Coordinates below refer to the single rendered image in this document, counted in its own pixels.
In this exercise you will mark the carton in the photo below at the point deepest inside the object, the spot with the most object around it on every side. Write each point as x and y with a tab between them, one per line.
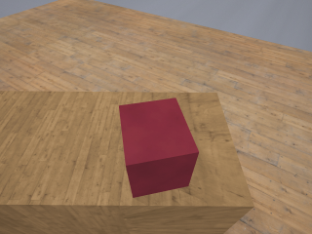
159	149

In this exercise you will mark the pedestal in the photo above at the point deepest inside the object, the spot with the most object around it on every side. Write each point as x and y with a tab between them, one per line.
63	168

